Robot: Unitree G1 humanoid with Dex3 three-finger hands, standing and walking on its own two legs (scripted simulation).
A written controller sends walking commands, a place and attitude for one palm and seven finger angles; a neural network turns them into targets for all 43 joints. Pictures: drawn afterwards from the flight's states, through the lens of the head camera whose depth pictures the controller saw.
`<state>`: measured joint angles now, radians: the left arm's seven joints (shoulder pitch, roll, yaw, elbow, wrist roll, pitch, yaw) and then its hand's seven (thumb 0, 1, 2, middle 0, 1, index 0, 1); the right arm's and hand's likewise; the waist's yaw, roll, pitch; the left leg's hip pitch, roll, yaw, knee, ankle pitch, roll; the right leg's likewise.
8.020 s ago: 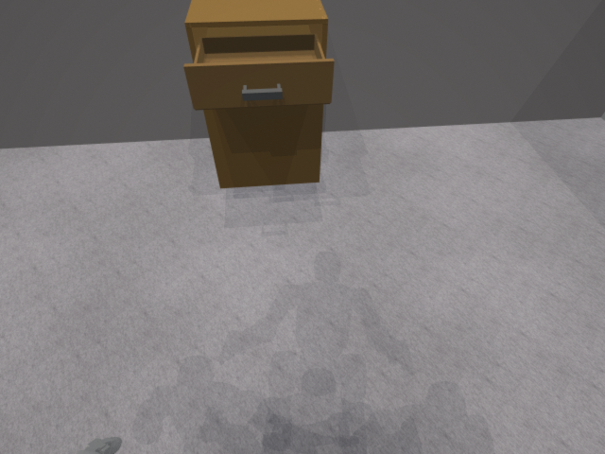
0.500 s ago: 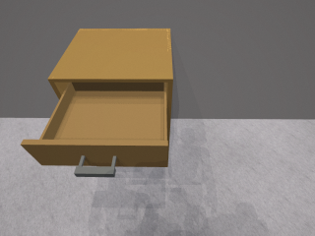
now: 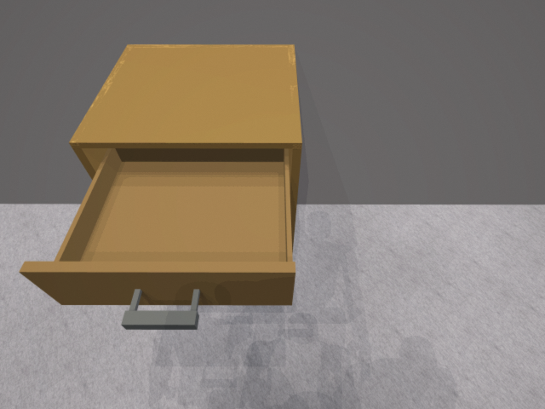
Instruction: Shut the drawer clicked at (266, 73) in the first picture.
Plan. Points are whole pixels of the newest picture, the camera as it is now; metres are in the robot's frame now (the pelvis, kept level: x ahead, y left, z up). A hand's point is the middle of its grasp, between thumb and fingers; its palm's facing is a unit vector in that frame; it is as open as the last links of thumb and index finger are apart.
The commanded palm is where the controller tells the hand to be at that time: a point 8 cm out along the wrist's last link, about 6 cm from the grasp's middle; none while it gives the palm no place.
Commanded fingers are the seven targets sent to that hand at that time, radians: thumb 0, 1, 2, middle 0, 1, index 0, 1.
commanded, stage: come to a stop and stand still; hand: left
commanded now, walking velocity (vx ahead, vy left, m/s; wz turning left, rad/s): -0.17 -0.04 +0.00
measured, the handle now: (164, 307) +0.29 +0.21 -0.09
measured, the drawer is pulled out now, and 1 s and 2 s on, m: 0.30 0.30 0.30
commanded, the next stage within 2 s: look again from close up in 0.78 s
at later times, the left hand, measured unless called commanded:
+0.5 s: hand out of the picture +0.01 +0.18 -0.17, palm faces -0.01 -0.97 -0.23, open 7.4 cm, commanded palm none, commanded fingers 0.00 0.90 0.90 -0.20 -0.30 -0.20 -0.30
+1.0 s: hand out of the picture -0.07 +0.16 -0.17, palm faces +0.00 -0.98 -0.19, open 7.4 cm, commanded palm none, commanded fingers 0.00 0.90 0.90 -0.20 -0.30 -0.20 -0.30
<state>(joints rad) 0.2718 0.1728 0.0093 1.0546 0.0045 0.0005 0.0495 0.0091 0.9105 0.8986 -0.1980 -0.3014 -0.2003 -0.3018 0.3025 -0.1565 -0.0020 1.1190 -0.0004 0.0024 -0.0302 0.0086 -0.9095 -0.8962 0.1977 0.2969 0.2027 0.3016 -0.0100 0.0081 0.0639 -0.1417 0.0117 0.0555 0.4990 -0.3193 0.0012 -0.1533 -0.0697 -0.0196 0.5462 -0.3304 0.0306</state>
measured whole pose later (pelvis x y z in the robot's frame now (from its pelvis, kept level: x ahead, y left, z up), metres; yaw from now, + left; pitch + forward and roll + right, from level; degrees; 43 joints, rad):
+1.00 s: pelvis -0.04 -0.01 +0.00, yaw -1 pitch -1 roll +1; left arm 0.35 0.16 -0.02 1.09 0.01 0.00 0.03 0.01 0.91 0.90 -0.20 -0.30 -0.20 -0.30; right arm 0.35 -0.16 0.02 1.10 -0.01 -0.01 -0.01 0.01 -0.91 -0.90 0.20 0.30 0.20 0.30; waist 0.00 0.00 0.03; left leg -0.22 0.02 0.05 0.48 -0.25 -0.01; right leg -0.19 -0.04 -0.02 0.50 -0.30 0.02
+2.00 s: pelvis -0.08 -0.04 -0.08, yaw +2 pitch +11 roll +0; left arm 0.62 0.14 0.07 0.04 -0.17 -0.50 -0.18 0.02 0.91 0.90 -0.51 -0.64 -0.52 -0.64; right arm 0.11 -0.24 -0.08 0.48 0.00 -0.23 -0.01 0.01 -0.91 -0.90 0.20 0.30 0.20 0.30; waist 0.04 -0.04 -0.12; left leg -0.83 0.04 -0.03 1.11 -0.47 -0.05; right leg -0.77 -0.04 -0.07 1.14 -0.55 -0.02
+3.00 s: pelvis -0.06 +0.00 -0.07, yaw +2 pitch +10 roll -2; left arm 0.70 0.18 -0.03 -0.36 -0.16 -0.28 -0.14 0.02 0.90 0.90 -1.38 -1.59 -1.39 -1.59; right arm 0.21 -0.18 0.04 0.41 0.02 -0.15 -0.03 0.02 -0.90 -0.90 0.20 0.30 0.21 0.30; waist 0.02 0.04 -0.13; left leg -0.78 0.03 -0.03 1.09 -0.49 0.01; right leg -0.68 -0.05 -0.07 1.04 -0.53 0.03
